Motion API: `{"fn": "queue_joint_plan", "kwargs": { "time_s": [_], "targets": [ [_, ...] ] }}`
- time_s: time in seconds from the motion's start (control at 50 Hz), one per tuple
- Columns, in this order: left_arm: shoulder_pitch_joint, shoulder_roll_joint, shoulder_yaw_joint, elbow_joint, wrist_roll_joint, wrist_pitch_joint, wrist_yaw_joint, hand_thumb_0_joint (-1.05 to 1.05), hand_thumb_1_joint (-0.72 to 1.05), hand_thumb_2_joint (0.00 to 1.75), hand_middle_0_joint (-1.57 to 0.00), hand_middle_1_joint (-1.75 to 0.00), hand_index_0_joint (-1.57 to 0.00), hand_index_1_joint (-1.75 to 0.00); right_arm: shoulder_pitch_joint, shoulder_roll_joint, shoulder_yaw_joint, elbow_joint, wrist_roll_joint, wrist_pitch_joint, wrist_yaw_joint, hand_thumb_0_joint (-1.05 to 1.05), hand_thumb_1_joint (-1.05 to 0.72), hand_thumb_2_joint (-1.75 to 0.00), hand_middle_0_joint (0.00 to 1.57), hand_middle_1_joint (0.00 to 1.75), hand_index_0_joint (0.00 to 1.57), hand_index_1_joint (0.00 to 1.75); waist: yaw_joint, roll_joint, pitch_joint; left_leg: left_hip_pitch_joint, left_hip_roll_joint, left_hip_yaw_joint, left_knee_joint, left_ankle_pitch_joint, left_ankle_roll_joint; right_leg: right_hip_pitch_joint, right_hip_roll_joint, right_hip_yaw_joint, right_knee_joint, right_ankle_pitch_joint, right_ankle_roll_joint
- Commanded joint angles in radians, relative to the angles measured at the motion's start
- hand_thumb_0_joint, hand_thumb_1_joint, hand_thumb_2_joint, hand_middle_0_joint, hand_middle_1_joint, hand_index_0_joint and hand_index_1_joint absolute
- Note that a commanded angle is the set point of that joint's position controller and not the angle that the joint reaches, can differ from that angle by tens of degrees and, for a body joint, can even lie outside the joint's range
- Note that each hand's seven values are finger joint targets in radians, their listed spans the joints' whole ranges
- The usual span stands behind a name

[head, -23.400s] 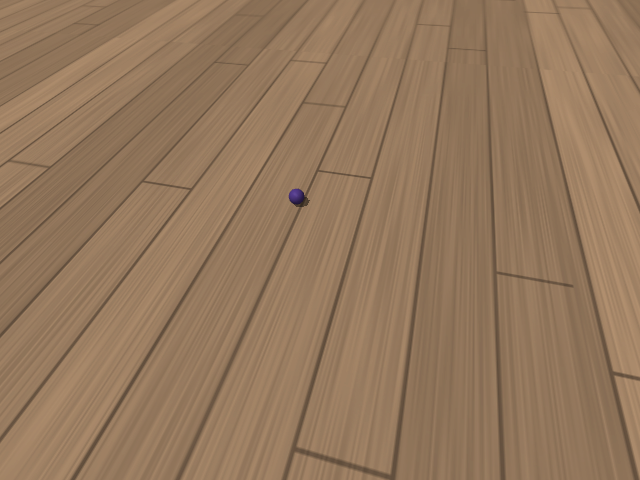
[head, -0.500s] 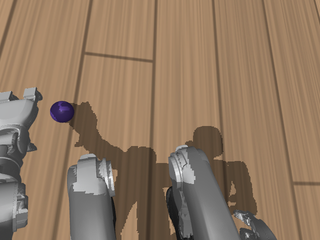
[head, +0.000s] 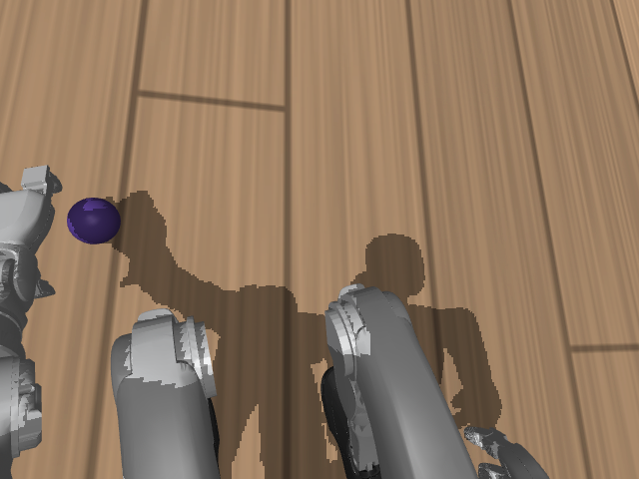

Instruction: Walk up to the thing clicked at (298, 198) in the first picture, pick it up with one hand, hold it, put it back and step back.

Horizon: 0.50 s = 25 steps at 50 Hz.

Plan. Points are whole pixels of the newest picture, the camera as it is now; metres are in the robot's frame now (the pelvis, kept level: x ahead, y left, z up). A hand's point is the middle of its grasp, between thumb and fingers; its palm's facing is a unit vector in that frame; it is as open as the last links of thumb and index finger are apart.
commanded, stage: rise first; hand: left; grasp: from above
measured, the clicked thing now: (94, 221) +0.49 +0.30 -0.30
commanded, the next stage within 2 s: approach in 1.34 s
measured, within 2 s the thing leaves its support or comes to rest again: neither
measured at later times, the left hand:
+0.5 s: hand (38, 240) +0.43 +0.33 -0.19, palm faces -0.44 -0.10 -0.89, open 14.3 cm
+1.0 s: hand (37, 227) +0.45 +0.33 -0.19, palm faces -0.43 -0.10 -0.90, open 14.2 cm
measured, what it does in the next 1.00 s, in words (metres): stands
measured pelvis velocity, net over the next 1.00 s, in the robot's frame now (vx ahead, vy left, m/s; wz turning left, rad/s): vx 0.00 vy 0.00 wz -0.03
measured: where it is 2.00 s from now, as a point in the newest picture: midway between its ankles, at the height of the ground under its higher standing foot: (282, 463)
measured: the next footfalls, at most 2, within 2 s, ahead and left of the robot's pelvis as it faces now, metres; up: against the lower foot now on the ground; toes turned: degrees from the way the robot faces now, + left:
none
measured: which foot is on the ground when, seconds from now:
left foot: down 0.00-1.00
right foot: down 0.00-1.00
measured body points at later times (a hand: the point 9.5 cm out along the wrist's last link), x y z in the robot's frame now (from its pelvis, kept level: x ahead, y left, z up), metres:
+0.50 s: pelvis +0.00 +0.00 -0.01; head +0.23 +0.09 +0.36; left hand +0.45 +0.33 -0.14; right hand +0.07 -0.26 -0.12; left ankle +0.08 +0.14 -0.30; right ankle +0.09 -0.12 -0.30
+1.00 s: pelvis +0.00 +0.00 -0.01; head +0.24 +0.09 +0.35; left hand +0.47 +0.34 -0.14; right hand +0.07 -0.26 -0.12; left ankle +0.08 +0.14 -0.30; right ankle +0.09 -0.12 -0.30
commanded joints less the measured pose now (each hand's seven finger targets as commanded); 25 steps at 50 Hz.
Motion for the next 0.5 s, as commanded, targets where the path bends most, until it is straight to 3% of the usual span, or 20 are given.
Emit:
{"fn": "queue_joint_plan", "kwargs": {
  "time_s": [0.0,0.06,0.48],
  "targets": [
    [-0.286,0.276,0.042,-0.133,-0.007,0.001,0.046,0.0,-0.59,1.04,-0.07,-0.99,-0.05,-1.01,0.189,-0.241,-0.069,-0.02,-0.004,-0.01,-0.015,0.0,-0.9,-0.9,0.2,0.3,0.2,0.3,0.005,0.294,-0.677,0.525,0.004,0.117,-0.206,0.158,0.061,0.29,0.006,-0.075,-0.264,0.264,-0.064],
    [-0.283,0.254,0.026,-0.118,-0.007,0.004,0.046,0.0,-0.59,1.04,-0.07,-1.0,-0.05,-1.01,0.185,-0.238,-0.062,-0.02,-0.006,-0.011,-0.013,0.0,-0.9,-0.9,0.2,0.3,0.2,0.3,-0.001,0.31,-0.661,0.536,0.006,0.113,-0.206,0.157,0.059,0.269,0.005,-0.084,-0.251,0.264,-0.066],
    [-0.349,0.302,0.024,-0.065,-0.005,0.003,0.05,0.0,-0.57,1.02,-0.07,-1.01,-0.06,-1.02,0.188,-0.261,-0.028,-0.029,-0.017,-0.016,-0.01,0.0,-0.9,-0.9,0.2,0.3,0.2,0.3,-0.035,0.313,-0.641,0.504,0.006,0.099,-0.183,0.142,0.057,0.261,0.012,-0.1,-0.232,0.256,-0.064]
  ]
}}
